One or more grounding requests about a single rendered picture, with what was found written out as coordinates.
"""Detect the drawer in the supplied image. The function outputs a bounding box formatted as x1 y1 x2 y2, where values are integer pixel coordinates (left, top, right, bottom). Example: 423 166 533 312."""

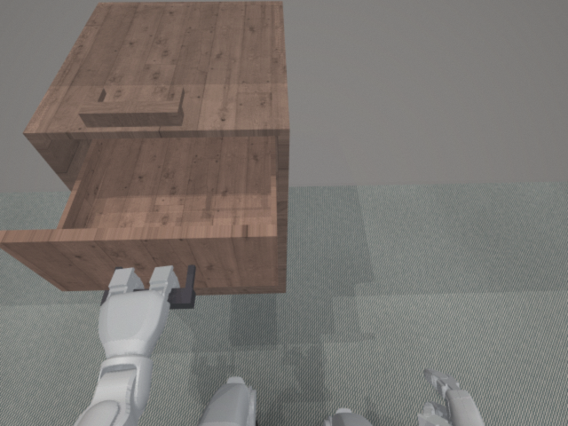
0 136 279 291

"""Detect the robot left hand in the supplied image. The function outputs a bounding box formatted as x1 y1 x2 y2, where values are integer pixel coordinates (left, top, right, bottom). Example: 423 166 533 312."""
99 265 180 359

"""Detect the robot right hand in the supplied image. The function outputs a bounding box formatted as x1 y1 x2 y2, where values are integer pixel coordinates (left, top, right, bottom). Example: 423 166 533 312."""
418 368 485 426

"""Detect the robot left thigh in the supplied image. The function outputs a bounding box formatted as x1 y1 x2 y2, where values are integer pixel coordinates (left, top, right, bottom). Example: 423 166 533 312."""
197 383 256 426

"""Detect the handle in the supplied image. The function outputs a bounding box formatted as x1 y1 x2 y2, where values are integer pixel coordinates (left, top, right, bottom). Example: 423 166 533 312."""
100 265 196 309
78 100 184 128

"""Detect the robot left shin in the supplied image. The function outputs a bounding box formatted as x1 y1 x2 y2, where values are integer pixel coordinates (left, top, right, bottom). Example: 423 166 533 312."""
227 376 246 385

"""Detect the cabinet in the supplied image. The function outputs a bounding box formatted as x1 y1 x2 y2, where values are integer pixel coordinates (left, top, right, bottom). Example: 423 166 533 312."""
23 1 290 296

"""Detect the left robot forearm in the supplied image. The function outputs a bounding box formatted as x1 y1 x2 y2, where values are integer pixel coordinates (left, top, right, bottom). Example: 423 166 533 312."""
74 354 154 426

